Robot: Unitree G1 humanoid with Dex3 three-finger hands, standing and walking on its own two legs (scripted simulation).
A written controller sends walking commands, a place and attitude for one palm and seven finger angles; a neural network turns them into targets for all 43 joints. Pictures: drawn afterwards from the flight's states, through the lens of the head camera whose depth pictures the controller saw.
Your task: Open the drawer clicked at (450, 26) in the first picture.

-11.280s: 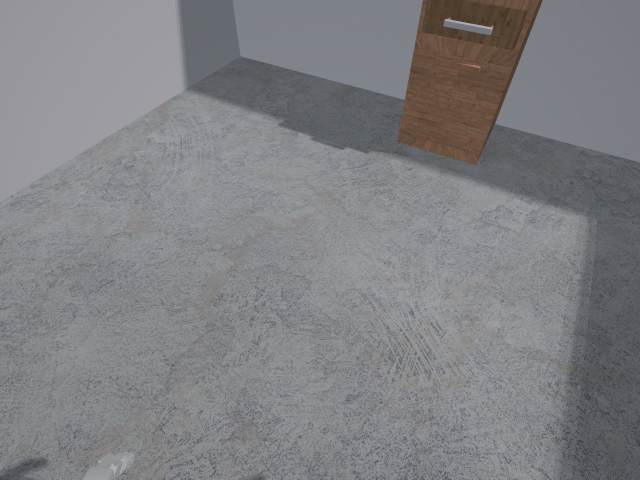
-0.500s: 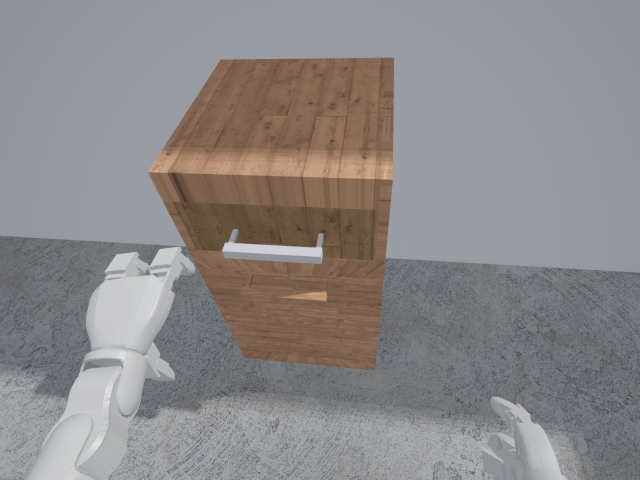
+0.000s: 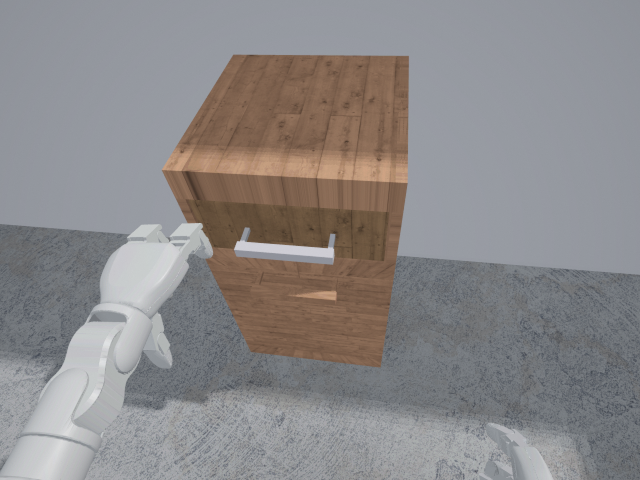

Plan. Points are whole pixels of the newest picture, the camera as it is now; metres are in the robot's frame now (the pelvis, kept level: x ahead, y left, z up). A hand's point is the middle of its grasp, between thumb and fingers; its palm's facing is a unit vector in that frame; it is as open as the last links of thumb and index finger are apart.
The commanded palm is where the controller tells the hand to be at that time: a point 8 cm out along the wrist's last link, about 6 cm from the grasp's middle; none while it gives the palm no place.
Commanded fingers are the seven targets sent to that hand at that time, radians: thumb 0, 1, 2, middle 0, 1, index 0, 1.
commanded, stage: raise the hand with hooked fingers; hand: left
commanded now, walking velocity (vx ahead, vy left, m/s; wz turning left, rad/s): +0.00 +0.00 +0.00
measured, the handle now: (286, 244) +0.54 +0.15 -0.12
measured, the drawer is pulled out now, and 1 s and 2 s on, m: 0.00 0.00 0.00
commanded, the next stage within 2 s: move the hooked fingers above the handle in 0.16 s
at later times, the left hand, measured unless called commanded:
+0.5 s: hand (197, 300) +0.31 +0.21 +0.04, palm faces -0.06 -0.07 -1.00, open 13.9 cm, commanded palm +0.30 +0.22 +0.10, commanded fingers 0.00 -0.50 0.30 -0.30 -1.20 -0.30 -1.20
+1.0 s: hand (234, 272) +0.38 +0.19 +0.01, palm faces -0.03 -0.05 -1.00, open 13.9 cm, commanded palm +0.37 +0.20 +0.06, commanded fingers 0.00 -0.50 0.30 -0.30 -1.20 -0.30 -1.20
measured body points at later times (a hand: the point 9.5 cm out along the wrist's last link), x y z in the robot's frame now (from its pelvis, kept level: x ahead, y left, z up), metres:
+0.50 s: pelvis -0.01 -0.02 +0.00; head +0.02 -0.05 +0.44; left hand +0.31 +0.21 +0.10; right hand +0.18 -0.25 -0.12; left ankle -0.03 +0.09 -0.74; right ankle +0.00 -0.13 -0.74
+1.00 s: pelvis +0.00 -0.02 -0.02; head +0.06 -0.04 +0.43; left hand +0.38 +0.19 +0.06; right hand +0.09 -0.29 -0.15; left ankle -0.03 +0.09 -0.74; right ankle +0.00 -0.13 -0.74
